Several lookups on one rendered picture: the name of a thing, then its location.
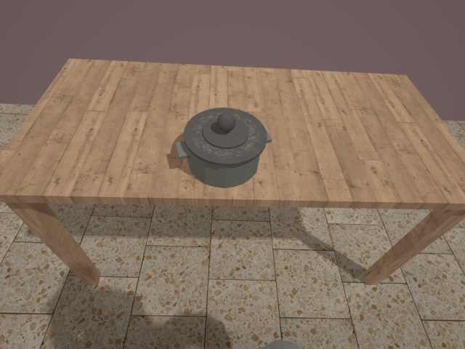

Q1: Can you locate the table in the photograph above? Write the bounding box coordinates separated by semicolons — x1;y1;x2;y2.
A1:
0;58;465;285

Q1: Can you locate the pot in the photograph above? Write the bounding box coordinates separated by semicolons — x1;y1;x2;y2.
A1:
175;130;272;188

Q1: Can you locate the lid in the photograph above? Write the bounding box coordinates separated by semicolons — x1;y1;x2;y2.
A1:
184;108;267;167

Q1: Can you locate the knob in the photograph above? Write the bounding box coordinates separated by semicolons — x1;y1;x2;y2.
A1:
217;113;235;132

